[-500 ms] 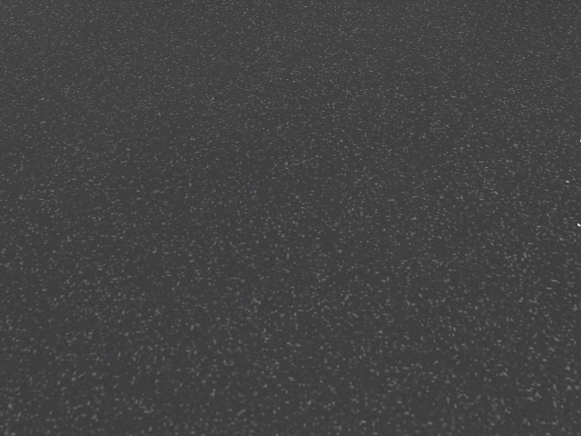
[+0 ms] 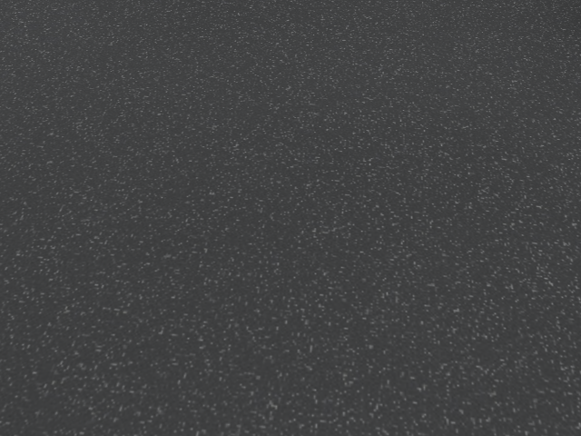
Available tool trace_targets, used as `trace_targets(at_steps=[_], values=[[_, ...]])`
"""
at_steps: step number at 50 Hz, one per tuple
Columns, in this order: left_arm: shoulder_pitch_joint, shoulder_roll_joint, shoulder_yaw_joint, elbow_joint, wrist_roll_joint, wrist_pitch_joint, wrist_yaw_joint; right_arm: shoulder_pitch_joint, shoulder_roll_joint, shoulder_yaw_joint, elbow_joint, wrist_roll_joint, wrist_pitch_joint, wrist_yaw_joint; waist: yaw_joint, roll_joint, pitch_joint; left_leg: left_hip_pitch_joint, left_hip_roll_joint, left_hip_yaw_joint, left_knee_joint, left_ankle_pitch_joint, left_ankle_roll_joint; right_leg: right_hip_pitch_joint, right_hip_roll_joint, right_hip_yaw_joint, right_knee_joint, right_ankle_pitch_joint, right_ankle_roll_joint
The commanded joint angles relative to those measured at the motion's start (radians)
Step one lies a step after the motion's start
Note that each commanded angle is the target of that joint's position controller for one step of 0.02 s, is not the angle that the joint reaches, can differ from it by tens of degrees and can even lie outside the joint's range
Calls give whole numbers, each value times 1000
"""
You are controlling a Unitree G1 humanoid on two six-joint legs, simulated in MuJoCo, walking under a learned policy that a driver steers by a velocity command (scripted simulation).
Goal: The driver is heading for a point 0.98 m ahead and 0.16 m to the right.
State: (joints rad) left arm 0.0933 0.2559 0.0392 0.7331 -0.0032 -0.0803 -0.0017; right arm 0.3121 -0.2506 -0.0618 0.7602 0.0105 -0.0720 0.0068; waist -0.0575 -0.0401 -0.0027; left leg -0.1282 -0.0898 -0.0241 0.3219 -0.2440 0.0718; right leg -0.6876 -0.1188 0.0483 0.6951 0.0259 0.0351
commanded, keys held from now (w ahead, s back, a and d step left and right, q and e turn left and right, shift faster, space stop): w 0.62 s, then w+e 0.38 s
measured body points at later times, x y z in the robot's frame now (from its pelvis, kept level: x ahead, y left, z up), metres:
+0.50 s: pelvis +0.27 -0.05 +0.00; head +0.29 -0.06 +0.45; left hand +0.29 +0.22 -0.12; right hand +0.47 -0.29 -0.09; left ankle +0.44 +0.12 -0.69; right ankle +0.21 -0.15 -0.74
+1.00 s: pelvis +0.54 +0.00 +0.00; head +0.56 +0.01 +0.45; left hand +0.73 +0.25 -0.11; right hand +0.54 -0.27 -0.12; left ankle +0.49 +0.10 -0.74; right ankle +0.67 -0.19 -0.67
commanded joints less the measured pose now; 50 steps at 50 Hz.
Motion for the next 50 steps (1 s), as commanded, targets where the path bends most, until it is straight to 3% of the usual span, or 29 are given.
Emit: trace_targets(at_steps=[1,3,5,6,7,8,9,10,11,12,13,15,17,20,24,29,31,32,33,34,35,36,37,38,39,40,43,47,50], values=[[-120,72,15,-87,-10,-21,-14,34,-168,-44,-34,9,-10,-3,-28,112,13,-20,273,-140,-74,218,155,82,41,-29,-103,44,-20],[-130,86,21,-100,-9,-28,-27,46,-174,-47,-21,9,-3,-4,-21,127,21,46,306,-172,-30,242,142,75,54,-29,-147,-34,-52],[-69,105,31,-89,-7,-34,-34,31,-183,-51,-16,8,5,-9,22,146,1,78,312,-175,39,356,114,164,79,-52,-187,-95,-86],[23,125,45,-61,0,-36,-32,15,-174,-47,-18,10,9,-11,73,137,-49,72,272,-144,142,506,93,296,111,-84,-218,-92,-109],[178,174,65,-25,10,-39,-25,9,-137,-32,-26,3,9,-12,137,101,-159,-15,213,-91,344,518,58,531,55,-28,-183,-44,-155],[316,270,88,-10,26,-38,-19,102,-64,-8,-50,-6,-4,-12,141,-93,-329,-352,86,-16,727,212,-18,927,-188,331,-180,-85,-297],[377,237,83,16,3,-28,-24,114,-63,-2,-45,-1,-20,-8,157,-273,-402,-585,9,-72,936,-316,-47,1056,-280,688,-352,-287,-384],[329,177,63,7,-11,-22,-21,41,-149,-23,-57,18,-29,-3,171,-163,-273,-702,73,-115,1033,-284,-39,984,-254,625,-384,-451,-339],[264,148,52,-7,-4,-15,-16,-49,-150,-20,-81,22,-31,-2,160,-84,-167,-724,124,-78,1028,-195,-29,850,-220,494,-397,-452,-302],[203,128,43,-11,7,-11,-18,-94,-138,-18,-93,7,-28,-4,130,-23,-80,-694,161,-58,959,-122,-27,697,-181,399,-430,-375,-288],[163,103,34,-17,15,-15,-20,-89,-131,-24,-92,-4,-21,-7,93,-32,-46,-633,193,-65,893,-71,-30,597,-149,338,-459,-297,-275],[140,91,30,-12,12,-23,-22,-37,-102,-22,-77,-2,-5,-9,52,-63,-35,-553,209,-54,833,-33,-41,506,-108,251,-505,-193,-274],[153,115,38,3,6,-30,-18,-55,-88,-19,-83,-6,4,-14,44,-47,-24,-570,217,-40,761,22,-61,489,-102,182,-530,-77,-284],[187,141,46,26,0,-24,-6,-143,-64,-8,-102,-11,-1,-13,67,-19,-12,-582,219,-26,571,171,-80,512,-83,98,-544,19,-267],[247,162,52,56,-13,-12,0,-269,-44,2,-125,0,-10,2,120,-24,14,-521,181,8,342,310,-82,546,-65,35,-536,-4,-238],[291,181,61,93,-22,12,4,-348,-67,-3,-163,9,-23,30,135,-42,47,-513,156,10,218,221,-41,674,-132,70,-465,2,-221],[267,196,67,96,-23,21,8,-284,-93,-14,-150,4,-28,33,87,-55,15,-403,127,34,179,162,-9,700,-134,63,-385,152,-198],[256,187,63,97,-26,25,9,-181,-119,-31,-120,-4,-30,28,30,-41,-44,-240,97,59,145,167,13,674,-94,38,-260,291,-177],[254,147,47,89,-15,25,9,-13,-175,-55,-80,-13,-32,18,-41,-5,-164,33,153,5,180,204,52,552,-39,1,-46,253,-143],[331,51,16,58,2,11,5,124,-281,-79,-67,-35,-29,7,-47,203,-333,444,423,-366,185,177,174,182,93,-63,353,-133,-73],[352,54,10,68,-12,-9,0,164,-242,-69,-52,-18,-23,9,-57,341,-430,533,521,-687,35,21,257,-15,165,47,554,-607,-56],[280,146,38,61,-38,-17,-2,116,-182,-50,-55,-12,-21,5,-66,230,-286,430,490,-578,10,-70,210,-114,108,91,643,-561,-62],[204,151,39,40,-41,-17,-3,53,-149,-39,-61,-11,-20,1,-45,177,-181,289,455,-436,-9,-62,171,-123,57,61,627,-469,-69],[168,139,41,34,-30,-10,1,-14,-118,-28,-59,-15,-23,3,-11,126,-102,147,413,-338,-53,-19,150,-86,23,49,571,-396,-67],[174,134,48,37,-23,4,5,-62,-89,-20,-59,-20,-31,6,24,143,-57,50,378,-258,-94,29,131,-37,-5,58,519,-342,-64],[203,116,48,46,-25,19,5,-88,-82,-20,-54,-25,-37,7,50,161,-40,-13,363,-203,-129,61,124,17,-15,61,501,-308,-60],[203,78,48,44,-25,46,9,-95,-99,-30,-26,-29,-54,3,74,123,-6,-59,357,-72,-181,211,126,8,-15,73,456,-222,-43],[122,61,46,17,-17,43,-2,-74,-121,-38,8,-30,-49,-15,60,98,19,-8,333,73,-187,318,104,-40,-3,65,262,-30,-34],[14,38,35,-17,-12,40,-22,-46,-143,-44,26,-22,-40,-24,17,86,53,20,331,147,-196,312,86,-9,6,-4,97,62,-44]])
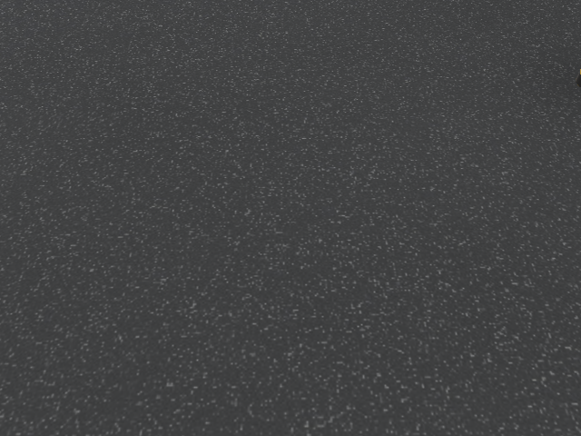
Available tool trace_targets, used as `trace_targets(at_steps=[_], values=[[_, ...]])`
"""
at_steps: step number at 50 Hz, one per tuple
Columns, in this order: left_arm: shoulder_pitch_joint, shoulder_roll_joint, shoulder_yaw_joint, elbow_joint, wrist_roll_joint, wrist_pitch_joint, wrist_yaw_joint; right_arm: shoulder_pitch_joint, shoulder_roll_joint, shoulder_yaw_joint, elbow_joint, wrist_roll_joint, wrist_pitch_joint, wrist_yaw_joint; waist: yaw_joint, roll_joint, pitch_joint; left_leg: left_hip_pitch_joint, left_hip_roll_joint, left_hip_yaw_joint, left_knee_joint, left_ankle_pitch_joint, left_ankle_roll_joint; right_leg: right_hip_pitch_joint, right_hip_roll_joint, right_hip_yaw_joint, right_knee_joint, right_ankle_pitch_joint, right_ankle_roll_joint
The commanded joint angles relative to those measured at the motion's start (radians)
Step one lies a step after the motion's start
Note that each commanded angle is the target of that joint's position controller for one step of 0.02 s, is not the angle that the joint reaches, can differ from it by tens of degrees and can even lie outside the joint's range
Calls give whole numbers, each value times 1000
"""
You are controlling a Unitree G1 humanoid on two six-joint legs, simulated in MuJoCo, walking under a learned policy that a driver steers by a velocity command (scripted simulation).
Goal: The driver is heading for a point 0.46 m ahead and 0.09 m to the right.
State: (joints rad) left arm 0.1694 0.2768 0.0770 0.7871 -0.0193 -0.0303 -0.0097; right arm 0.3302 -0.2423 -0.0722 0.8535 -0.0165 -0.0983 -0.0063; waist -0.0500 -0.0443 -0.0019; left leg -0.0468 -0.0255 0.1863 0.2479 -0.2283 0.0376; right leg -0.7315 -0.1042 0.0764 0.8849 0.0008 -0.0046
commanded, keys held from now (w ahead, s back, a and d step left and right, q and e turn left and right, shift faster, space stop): w+e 0.32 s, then w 0.08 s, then no key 0.60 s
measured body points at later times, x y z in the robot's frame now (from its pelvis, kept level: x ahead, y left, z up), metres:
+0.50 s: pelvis +0.27 -0.07 +0.00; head +0.30 -0.09 +0.45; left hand +0.41 +0.17 -0.11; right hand +0.39 -0.37 -0.09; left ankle +0.46 +0.07 -0.68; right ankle +0.23 -0.14 -0.74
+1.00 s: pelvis +0.43 -0.08 -0.02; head +0.44 -0.09 +0.43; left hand +0.59 +0.15 -0.14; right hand +0.48 -0.34 -0.14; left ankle +0.54 +0.00 -0.74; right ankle +0.38 -0.22 -0.75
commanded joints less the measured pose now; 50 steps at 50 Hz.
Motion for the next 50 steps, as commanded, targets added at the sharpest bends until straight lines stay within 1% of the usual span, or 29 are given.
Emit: trace_targets(at_steps=[1,5,7,9,10,11,12,13,14,15,16,17,19,23,25,28,32,33,34,35,36,37,38,40,43,46,48,49,50], values=[[-97,11,-7,-86,4,-11,-20,-44,-160,-37,-57,8,-9,-13,-5,84,66,-32,279,-53,-118,300,120,26,-7,-46,-129,86,-11],[-179,18,-8,-144,1,-8,-42,-1,-187,-49,-27,27,20,-15,-25,90,94,120,324,-16,-48,414,105,-8,12,-100,-222,-36,-49],[-154,43,4,-159,1,-5,-49,-23,-214,-56,-29,36,33,-19,10,122,56,152,326,14,56,711,83,88,63,-158,-237,-140,-85],[11,102,38,-132,-3,0,-47,-52,-241,-62,-35,45,48,-25,113,145,-43,134,303,44,307,977,54,322,146,-209,-268,-204,-136],[178,165,73,-88,-4,3,-34,-62,-230,-55,-39,46,48,-27,199,114,-128,11,258,64,539,881,16,589,175,-182,-344,-131,-176],[276,264,96,-65,-6,11,-11,-35,-134,-23,-65,1,36,-23,188,-92,-204,-301,178,57,876,218,-31,879,-34,142,-337,-41,-246],[231,311,92,-101,-4,-8,-19,19,-62,8,-120,5,-2,-9,102,-233,-355,-658,-29,-157,1166,-383,-73,1136,-237,740,-524,-263,-466],[251,216,67,-104,2,-17,-24,-112,-156,-13,-132,47,-37,6,178,-76,-330,-773,28,-289,1198,-319,-48,1126,-221,694,-598,-295,-406],[211,172,55,-100,2,-26,-22,-170,-163,-12,-155,64,-52,11,163,-53,-202,-809,68,-274,1142,-229,-24,1008,-186,542,-594,-240,-363],[138,144,44,-112,-1,-31,-21,-170,-151,-11,-142,44,-56,3,109,45,-124,-749,115,-273,1050,-155,-22,848,-141,427,-595,-141,-324],[78,110,34,-126,2,-32,-17,-166,-165,-20,-135,18,-49,-3,73,43,-83,-677,141,-271,966,-115,-32,725,-105,345,-608,-47,-305],[50,92,25,-141,14,-32,-11,-139,-166,-25,-128,16,-34,0,44,23,-71,-615,159,-271,936,-85,-40,648,-87,299,-630,11,-297],[51,97,25,-139,15,-39,-3,-115,-139,-21,-122,10,-11,2,27,18,-62,-580,162,-247,862,-50,-66,573,-70,235,-656,117,-299],[87,127,28,-109,16,-35,20,-226,-91,0,-153,-1,0,0,54,-1,-9,-542,123,-200,577,162,-96,492,3,66,-638,386,-238],[122,129,28,-90,13,-26,26,-282,-77,9,-161,3,-7,10,89,-22,-27,-471,80,-181,431,315,-89,494,29,25,-612,385,-200],[152,121,23,-64,12,-18,29,-316,-96,5,-169,11,-12,24,110,-44,-38,-440,54,-200,325,388,-67,560,-9,69,-572,305,-185],[106,108,19,-53,11,-9,32,-224,-142,-16,-144,-8,-22,33,45,-50,-64,-349,37,-208,205,330,1,653,-33,130,-397,322,-144],[110,94,15,-57,16,-10,32,-169,-166,-22,-127,-19,-27,29,26,-15,-102,-224,58,-214,173,558,24,631,26,106,-297,310,-108],[179,54,2,-68,36,-16,29,-120,-218,-28,-131,-40,-32,25,48,106,-218,36,208,-348,265,945,103,489,106,84,-105,62,-59],[323,17,-15,-27,23,-17,27,-72,-169,-12,-119,-40,-17,22,53,287,-362,253,406,-569,272,1092,287,314,180,55,167,-511,14],[304,85,-4,-16,13,-5,22,-45,-107,4,-100,-6,-1,28,31,262,-389,228,422,-672,219,883,314,262,165,91,255,-721,39],[232,122,8,-28,2,15,25,-97,-109,7,-104,10,12,30,31,179,-294,136,389,-652,178,599,277,215,127,96,311,-678,55],[164,118,10,-36,3,38,32,-157,-102,12,-114,8,25,28,36,126,-211,22,349,-606,132,392,238,198,101,62,301,-629,65],[129,90,10,-42,12,75,44,-269,-98,19,-125,-5,47,23,77,153,-95,-206,275,-510,40,101,171,280,53,30,118,-559,68],[167,35,-5,-1,22,77,54,-283,-108,13,-110,-13,65,11,82,207,-99,-302,201,-391,14,47,147,457,76,-34,-118,-458,61],[195,33,-3,40,30,70,46,-279,-105,16,-89,10,72,2,102,174,-117,-337,188,-360,25,-136,121,598,91,-70,-328,-218,26],[147,59,-4,19,55,67,45,-249,-72,29,-65,5,73,4,85,119,-56,-392,145,-336,43,-314,35,604,30,1,-420,-212,-18],[118,117,8,17,46,66,50,-229,-88,22,-67,1,74,5,39,32,-2,-364,89,-280,65,-296,1,485,14,29,-439,-382,-51],[109,95,6,29,40,57,49,-248,-90,21,-64,-3,74,2,45,-11,22,-273,64,-242,115,-216,-17,372,27,27,-472,-511,-55]])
